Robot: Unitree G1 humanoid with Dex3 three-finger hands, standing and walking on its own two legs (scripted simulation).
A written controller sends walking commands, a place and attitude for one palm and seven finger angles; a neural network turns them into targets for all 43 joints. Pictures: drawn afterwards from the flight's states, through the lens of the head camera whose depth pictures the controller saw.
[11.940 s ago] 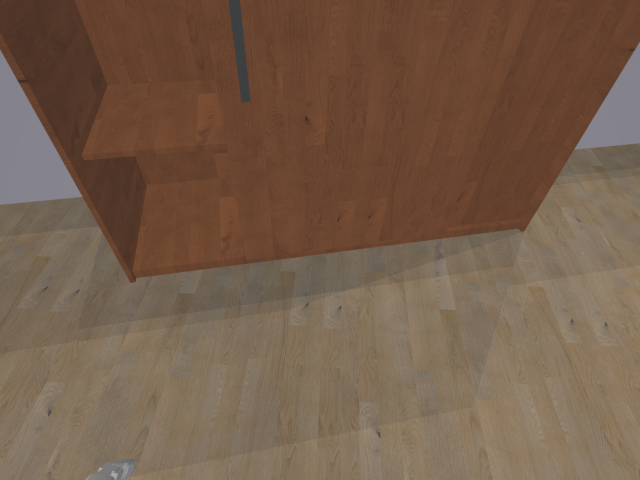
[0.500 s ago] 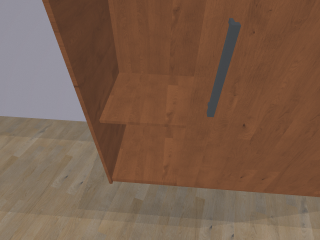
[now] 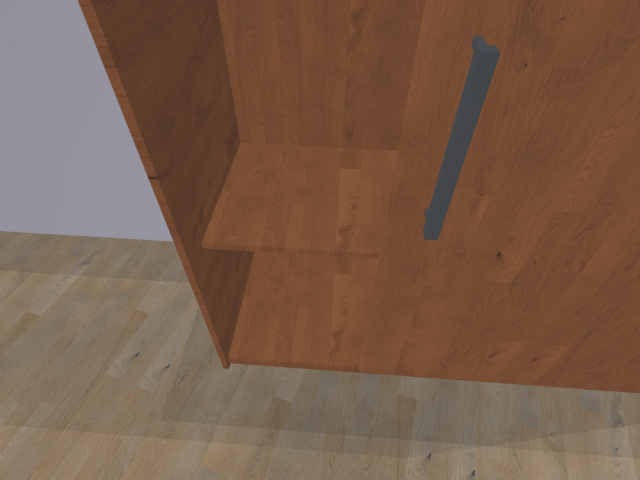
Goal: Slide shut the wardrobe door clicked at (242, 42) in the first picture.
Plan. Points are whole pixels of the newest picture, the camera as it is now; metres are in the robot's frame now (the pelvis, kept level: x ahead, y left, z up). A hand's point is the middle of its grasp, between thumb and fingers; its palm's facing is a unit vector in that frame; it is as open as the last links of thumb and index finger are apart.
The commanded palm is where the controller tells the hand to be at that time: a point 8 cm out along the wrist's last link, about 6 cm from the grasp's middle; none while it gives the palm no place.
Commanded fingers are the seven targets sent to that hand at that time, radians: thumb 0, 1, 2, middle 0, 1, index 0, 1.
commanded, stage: come to a stop and stand still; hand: right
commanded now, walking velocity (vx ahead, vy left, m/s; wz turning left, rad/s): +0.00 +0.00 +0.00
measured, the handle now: (450, 152) +0.55 -0.16 +0.14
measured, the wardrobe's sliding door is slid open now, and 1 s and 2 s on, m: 0.43 0.43 0.43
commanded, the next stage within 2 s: look again from close up in 0.06 s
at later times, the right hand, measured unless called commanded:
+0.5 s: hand out of the picture -0.01 -0.16 -0.17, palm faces +0.05 +0.99 -0.16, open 7.4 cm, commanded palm none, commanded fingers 0.00 -0.90 -0.90 0.20 0.30 0.20 0.30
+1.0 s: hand out of the picture +0.00 -0.15 -0.18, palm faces +0.05 +0.99 -0.14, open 7.4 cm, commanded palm none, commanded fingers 0.00 -0.90 -0.90 0.20 0.30 0.20 0.30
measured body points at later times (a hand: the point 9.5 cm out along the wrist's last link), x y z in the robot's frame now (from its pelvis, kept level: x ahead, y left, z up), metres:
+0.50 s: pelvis +0.01 +0.00 +0.00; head +0.01 +0.00 +0.45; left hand +0.00 +0.21 -0.16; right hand -0.01 -0.21 -0.16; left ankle +0.02 +0.14 -0.74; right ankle +0.01 -0.12 -0.74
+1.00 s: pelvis +0.02 +0.01 +0.00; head +0.02 +0.00 +0.45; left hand +0.01 +0.22 -0.16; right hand +0.00 -0.20 -0.16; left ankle +0.02 +0.14 -0.74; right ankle +0.01 -0.12 -0.74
